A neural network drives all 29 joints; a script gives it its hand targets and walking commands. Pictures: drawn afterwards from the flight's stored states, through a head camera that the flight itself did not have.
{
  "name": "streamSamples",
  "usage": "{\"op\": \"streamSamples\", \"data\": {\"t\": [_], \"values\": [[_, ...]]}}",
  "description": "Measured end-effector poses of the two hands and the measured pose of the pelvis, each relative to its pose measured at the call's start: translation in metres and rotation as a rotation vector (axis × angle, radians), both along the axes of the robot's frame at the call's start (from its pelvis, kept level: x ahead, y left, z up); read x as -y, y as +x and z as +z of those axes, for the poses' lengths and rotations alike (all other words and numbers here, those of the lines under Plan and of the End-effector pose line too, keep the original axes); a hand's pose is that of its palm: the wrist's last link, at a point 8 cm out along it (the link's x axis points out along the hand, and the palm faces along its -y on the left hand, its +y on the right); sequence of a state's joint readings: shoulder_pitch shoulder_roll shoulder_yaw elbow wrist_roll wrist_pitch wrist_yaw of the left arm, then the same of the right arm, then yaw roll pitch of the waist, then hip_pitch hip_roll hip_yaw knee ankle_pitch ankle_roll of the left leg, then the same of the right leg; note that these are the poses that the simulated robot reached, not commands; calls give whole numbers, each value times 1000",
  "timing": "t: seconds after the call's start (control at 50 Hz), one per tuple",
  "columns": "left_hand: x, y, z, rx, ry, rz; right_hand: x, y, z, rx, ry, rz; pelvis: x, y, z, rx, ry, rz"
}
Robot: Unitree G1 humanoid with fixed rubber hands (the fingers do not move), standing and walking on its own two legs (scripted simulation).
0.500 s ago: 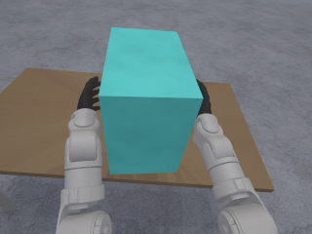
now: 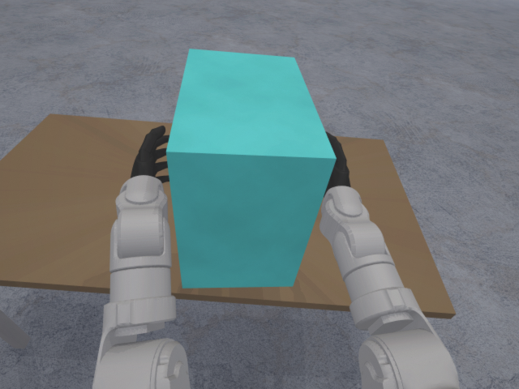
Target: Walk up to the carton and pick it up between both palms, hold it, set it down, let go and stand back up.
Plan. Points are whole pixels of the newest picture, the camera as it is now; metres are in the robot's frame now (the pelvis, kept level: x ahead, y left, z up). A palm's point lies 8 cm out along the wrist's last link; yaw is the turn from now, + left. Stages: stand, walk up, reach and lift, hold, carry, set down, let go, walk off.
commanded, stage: hold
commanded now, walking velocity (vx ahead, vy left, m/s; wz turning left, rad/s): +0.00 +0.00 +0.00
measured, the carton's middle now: (241, 167) +0.44 +0.01 +0.13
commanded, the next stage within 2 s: none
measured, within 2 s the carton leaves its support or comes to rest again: neither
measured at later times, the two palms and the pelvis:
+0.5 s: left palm (147, 178) +0.37 +0.15 +0.18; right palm (335, 181) +0.36 -0.13 +0.17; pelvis +0.00 +0.00 +0.00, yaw +1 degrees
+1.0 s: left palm (150, 179) +0.37 +0.15 +0.17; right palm (335, 183) +0.36 -0.13 +0.16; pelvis +0.01 +0.00 +0.00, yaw +0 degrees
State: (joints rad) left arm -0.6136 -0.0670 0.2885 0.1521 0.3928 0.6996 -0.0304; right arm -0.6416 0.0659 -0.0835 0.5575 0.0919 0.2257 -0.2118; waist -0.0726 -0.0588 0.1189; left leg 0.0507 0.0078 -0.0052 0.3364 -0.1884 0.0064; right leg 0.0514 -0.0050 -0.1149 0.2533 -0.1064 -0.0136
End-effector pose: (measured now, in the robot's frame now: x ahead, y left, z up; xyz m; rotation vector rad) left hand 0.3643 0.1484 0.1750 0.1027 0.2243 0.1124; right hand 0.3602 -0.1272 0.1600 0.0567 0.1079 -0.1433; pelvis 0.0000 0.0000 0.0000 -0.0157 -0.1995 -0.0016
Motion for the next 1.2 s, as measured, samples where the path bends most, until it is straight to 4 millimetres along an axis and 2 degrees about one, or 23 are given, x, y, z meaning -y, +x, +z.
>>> {"op": "streamSamples", "data": {"t": [0.5,0.84,1.2], "values": [[0,2,2,28,3,-8,0,2,6,34,12,-4,0,3,0,-11,-4,8],[2,6,-3,13,8,-12,2,5,0,22,12,-8,-3,8,0,-12,-6,6],[1,1,-2,12,9,-8,1,2,1,24,12,-5,-3,6,0,-3,-4,3]]}}
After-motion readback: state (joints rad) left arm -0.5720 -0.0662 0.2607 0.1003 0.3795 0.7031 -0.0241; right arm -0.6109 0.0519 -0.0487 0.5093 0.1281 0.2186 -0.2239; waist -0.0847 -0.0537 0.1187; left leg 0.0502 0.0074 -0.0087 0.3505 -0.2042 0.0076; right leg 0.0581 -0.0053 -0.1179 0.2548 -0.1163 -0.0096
